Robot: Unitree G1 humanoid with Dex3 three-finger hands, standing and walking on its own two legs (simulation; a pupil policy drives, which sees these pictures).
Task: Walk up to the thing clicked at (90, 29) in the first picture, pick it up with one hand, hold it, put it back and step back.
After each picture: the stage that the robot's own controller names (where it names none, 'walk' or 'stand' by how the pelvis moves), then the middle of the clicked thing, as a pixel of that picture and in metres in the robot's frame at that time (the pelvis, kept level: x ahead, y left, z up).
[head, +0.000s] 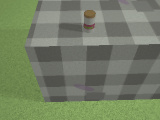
stand; (89, 21) +0.82 -0.03 -0.05
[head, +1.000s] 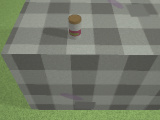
rise first; (74, 27) +0.72 +0.08 -0.02
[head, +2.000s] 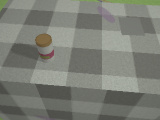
stand; (45, 48) +0.53 +0.18 -0.02
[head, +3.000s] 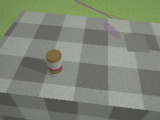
stand; (54, 63) +0.51 +0.14 -0.05
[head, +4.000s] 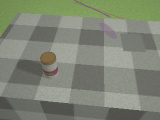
stand; (49, 65) +0.50 +0.16 -0.05
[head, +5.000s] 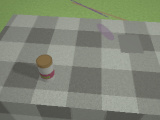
stand; (46, 68) +0.48 +0.18 -0.05
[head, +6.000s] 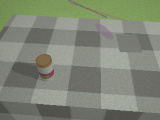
stand; (45, 68) +0.48 +0.18 -0.05
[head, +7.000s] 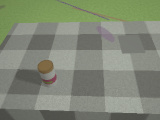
rise first; (48, 74) +0.46 +0.19 -0.05
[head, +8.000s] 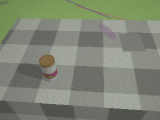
go down; (49, 68) +0.49 +0.19 -0.05
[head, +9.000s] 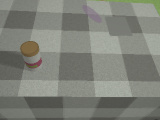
go down; (32, 57) +0.49 +0.17 -0.03
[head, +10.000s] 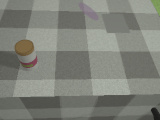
go down; (27, 56) +0.49 +0.18 -0.02
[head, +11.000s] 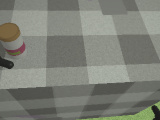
close in; (13, 42) +0.50 +0.20 +0.02
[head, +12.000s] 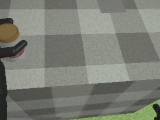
close; (11, 43) +0.48 +0.19 +0.03
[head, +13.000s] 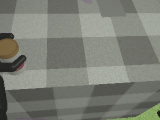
lift; (11, 58) +0.44 +0.20 +0.03
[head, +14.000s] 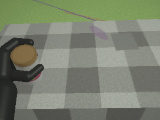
lift; (28, 66) +0.35 +0.17 +0.16
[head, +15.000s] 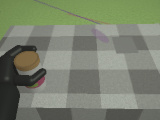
hold; (31, 72) +0.33 +0.17 +0.14
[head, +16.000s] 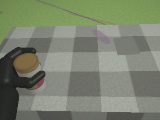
hold; (31, 74) +0.33 +0.17 +0.14
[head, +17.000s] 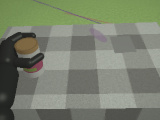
crouch; (30, 58) +0.39 +0.17 +0.15
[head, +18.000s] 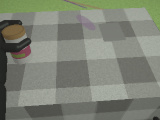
lower; (18, 45) +0.46 +0.19 +0.11
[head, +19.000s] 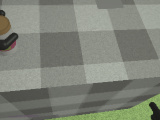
lower; (2, 36) +0.50 +0.20 +0.03
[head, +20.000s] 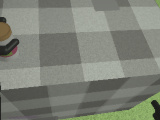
lower; (4, 42) +0.49 +0.19 +0.03
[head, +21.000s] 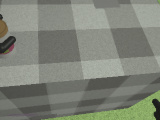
lower; (0, 40) +0.50 +0.20 +0.03
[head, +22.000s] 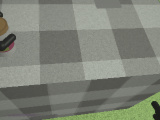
lower; (0, 38) +0.50 +0.20 +0.04
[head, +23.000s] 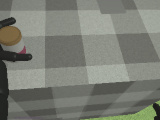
open; (13, 45) +0.48 +0.18 +0.03
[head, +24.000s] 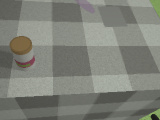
sink last; (23, 54) +0.46 +0.17 +0.01
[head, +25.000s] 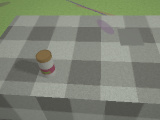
stand; (46, 64) +0.50 +0.20 -0.02
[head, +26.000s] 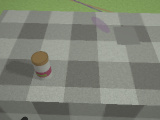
stand; (42, 66) +0.47 +0.18 -0.02
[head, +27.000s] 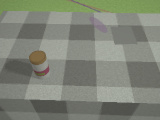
stand; (40, 65) +0.48 +0.19 -0.03
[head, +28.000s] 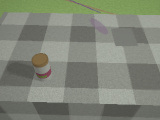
stand; (42, 67) +0.47 +0.19 -0.04
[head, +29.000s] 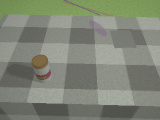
stand; (42, 69) +0.47 +0.19 -0.05
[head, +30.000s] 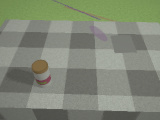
walk; (42, 74) +0.46 +0.19 -0.05
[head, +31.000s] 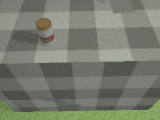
walk; (45, 32) +0.62 +0.18 -0.02
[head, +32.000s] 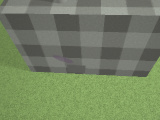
walk; out of the picture +0.95 +0.15 -0.03
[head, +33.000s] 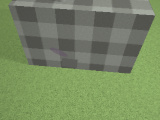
stand; out of the picture +1.20 +0.16 -0.03
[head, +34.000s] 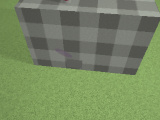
stand; out of the picture +1.19 +0.14 -0.05
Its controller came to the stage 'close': yes
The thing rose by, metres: 0.21
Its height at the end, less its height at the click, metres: +0.00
